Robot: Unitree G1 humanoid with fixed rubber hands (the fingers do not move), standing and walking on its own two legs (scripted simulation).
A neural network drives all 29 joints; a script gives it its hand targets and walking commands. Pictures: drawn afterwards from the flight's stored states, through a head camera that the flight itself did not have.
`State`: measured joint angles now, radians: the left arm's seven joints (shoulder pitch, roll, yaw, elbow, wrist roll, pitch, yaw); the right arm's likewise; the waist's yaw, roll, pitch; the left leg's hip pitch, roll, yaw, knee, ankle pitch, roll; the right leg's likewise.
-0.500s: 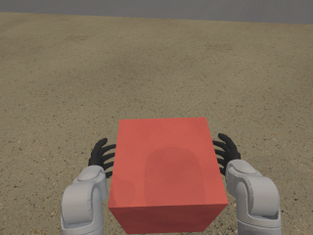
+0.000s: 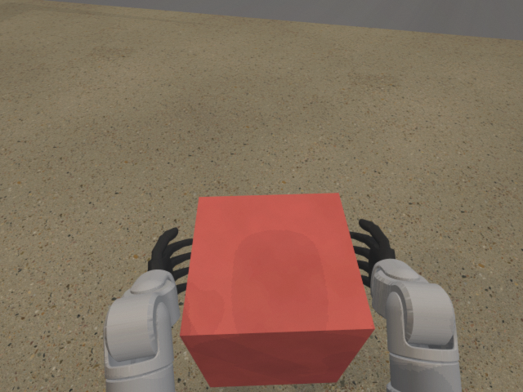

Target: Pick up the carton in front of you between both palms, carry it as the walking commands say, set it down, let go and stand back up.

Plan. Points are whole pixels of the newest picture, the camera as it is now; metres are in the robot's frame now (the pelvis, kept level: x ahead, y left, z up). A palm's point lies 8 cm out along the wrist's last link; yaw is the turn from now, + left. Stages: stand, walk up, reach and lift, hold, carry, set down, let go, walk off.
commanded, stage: carry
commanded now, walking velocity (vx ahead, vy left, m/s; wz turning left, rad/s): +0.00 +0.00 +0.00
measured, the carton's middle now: (271, 294) +0.29 +0.00 +0.00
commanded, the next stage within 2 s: none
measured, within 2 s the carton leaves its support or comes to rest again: neither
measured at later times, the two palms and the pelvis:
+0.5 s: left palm (191, 212) +0.38 +0.13 +0.09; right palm (380, 211) +0.38 -0.17 +0.09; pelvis +0.11 -0.02 +0.02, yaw -1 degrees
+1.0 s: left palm (217, 220) +0.42 +0.10 +0.02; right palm (380, 222) +0.41 -0.20 +0.02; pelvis +0.14 -0.04 +0.00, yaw -2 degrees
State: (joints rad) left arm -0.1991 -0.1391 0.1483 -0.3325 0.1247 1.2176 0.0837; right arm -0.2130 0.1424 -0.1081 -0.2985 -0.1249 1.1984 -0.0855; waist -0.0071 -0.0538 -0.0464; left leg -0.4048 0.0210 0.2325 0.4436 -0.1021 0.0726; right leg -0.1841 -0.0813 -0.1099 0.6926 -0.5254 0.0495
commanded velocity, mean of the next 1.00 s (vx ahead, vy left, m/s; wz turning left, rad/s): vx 0.00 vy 0.00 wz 0.00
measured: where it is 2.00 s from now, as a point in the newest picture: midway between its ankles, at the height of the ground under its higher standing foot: outside the picture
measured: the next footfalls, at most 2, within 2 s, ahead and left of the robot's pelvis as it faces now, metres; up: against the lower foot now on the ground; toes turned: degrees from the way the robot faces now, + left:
right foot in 0.06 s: +0.07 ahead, -0.13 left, +0.00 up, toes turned -10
left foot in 0.78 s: +0.22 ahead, +0.06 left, +0.00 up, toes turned -20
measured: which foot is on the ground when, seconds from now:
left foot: down 0.00-0.62, up 0.64-0.76, down 0.78-1.00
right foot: up 0.00-0.04, down 0.06-1.00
